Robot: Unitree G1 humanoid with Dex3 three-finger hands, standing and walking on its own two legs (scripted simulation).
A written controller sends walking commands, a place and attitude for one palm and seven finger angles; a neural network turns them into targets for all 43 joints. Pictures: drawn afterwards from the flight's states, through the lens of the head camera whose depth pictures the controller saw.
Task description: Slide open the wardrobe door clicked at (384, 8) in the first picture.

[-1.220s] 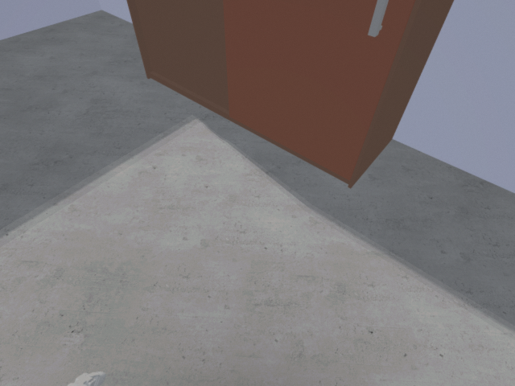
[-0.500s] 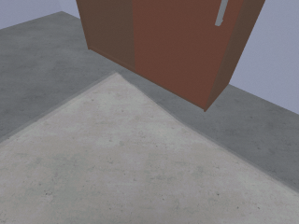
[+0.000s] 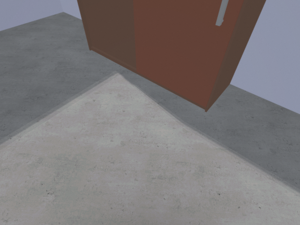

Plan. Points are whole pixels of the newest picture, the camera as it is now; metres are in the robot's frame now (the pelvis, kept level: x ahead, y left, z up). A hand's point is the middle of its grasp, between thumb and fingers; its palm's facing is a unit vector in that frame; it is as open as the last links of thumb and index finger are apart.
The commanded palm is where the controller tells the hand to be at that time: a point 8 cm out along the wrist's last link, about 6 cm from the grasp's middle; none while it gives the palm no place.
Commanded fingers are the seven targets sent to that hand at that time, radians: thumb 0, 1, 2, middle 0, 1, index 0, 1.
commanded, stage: look at it before walking up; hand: right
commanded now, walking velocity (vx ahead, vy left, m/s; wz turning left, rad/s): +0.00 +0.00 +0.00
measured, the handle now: (224, 7) +1.25 -0.38 +0.11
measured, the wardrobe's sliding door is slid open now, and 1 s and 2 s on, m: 0.00 0.00 0.00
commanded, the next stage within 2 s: walk to a spot facing it in 0.32 s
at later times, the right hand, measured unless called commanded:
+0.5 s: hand out of the picture +0.07 -0.25 -0.16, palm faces -0.02 +0.94 -0.33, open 7.3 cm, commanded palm none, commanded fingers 0.00 -0.90 -0.90 0.20 0.30 0.20 0.30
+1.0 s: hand out of the picture +0.07 -0.15 -0.18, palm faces -0.08 +0.99 -0.15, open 7.3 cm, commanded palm none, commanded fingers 0.00 -0.90 -0.90 0.20 0.30 0.20 0.30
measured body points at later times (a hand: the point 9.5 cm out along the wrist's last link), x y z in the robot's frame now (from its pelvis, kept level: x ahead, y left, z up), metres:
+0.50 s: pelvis +0.01 +0.00 +0.00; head +0.01 -0.01 +0.45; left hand +0.09 +0.29 -0.13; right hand +0.07 -0.30 -0.14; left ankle +0.00 +0.12 -0.75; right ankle +0.00 -0.13 -0.75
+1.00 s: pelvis +0.13 +0.01 -0.01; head +0.15 +0.01 +0.44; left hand +0.14 +0.25 -0.16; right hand +0.08 -0.20 -0.16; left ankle +0.02 +0.11 -0.75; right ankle +0.20 -0.10 -0.68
